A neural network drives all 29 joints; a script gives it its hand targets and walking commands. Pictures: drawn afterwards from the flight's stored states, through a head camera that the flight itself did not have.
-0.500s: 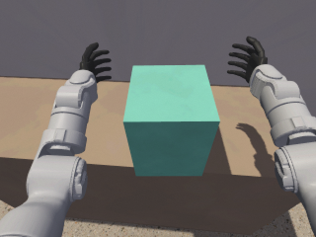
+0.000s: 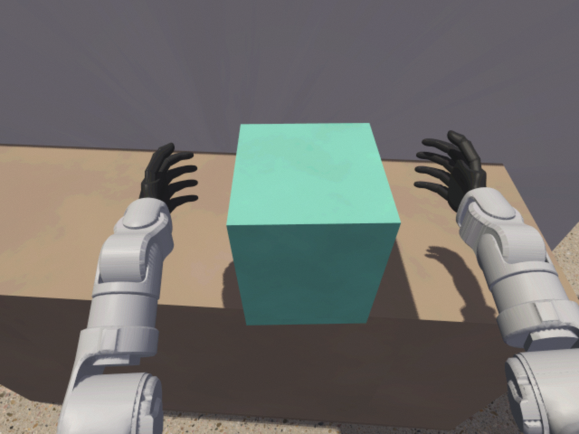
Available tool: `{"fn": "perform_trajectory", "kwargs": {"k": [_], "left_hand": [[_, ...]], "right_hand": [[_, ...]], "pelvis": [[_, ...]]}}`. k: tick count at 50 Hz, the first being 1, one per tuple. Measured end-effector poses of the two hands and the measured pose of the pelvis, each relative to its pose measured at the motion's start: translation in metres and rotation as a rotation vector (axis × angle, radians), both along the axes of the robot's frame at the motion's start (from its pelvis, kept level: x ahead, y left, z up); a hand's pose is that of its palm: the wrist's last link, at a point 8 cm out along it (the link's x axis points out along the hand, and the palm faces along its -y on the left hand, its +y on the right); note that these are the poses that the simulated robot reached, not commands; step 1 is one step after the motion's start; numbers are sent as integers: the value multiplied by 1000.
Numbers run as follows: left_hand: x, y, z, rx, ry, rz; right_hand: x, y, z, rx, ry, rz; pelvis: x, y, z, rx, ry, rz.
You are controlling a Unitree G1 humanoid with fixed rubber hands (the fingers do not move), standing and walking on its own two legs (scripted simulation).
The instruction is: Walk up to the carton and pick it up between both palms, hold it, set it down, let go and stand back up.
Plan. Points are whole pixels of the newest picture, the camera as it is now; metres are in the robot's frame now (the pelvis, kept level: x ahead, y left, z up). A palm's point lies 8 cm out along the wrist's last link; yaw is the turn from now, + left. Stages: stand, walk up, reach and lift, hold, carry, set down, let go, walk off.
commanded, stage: set down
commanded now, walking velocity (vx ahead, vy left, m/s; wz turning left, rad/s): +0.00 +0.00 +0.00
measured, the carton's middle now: (305, 227) +0.41 +0.00 +0.06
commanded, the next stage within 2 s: none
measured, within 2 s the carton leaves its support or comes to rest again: neither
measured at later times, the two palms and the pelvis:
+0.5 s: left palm (158, 265) +0.30 +0.20 +0.11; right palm (476, 260) +0.31 -0.21 +0.11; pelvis +0.00 +0.00 +0.00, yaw -1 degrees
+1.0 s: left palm (152, 325) +0.24 +0.20 +0.06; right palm (481, 328) +0.24 -0.21 +0.06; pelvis +0.02 +0.00 +0.00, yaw -2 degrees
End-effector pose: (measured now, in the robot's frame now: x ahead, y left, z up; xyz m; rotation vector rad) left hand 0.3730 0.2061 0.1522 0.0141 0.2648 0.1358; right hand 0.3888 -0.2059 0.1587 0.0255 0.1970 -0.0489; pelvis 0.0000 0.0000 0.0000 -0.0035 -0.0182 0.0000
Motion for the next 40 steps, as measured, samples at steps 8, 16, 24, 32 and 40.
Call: {"fn": "perform_trajectory", "kwargs": {"k": [8, 16, 24, 32, 40], "left_hand": [[-24, -4, -17, -2, 11, -7], [-48, -5, -33, -12, 17, 7], [-69, -7, -42, -10, 15, 11], [-90, -7, -53, -5, 13, 23], [-107, -6, -65, 1, 9, 27]], "right_hand": [[-24, 0, -21, -2, -12, -12], [-54, -3, -37, 0, -24, -35], [-78, -5, -48, -4, -38, -45], [-103, -5, -63, -6, -29, -53], [-124, -8, -74, -25, -19, -63]], "pelvis": [[1, 3, 0, 0, -25, -7], [1, 4, 0, 3, -35, -17], [1, 5, 0, 4, -48, -25], [3, 4, 0, 6, -55, -28], [8, 3, 1, 6, -49, -34]]}}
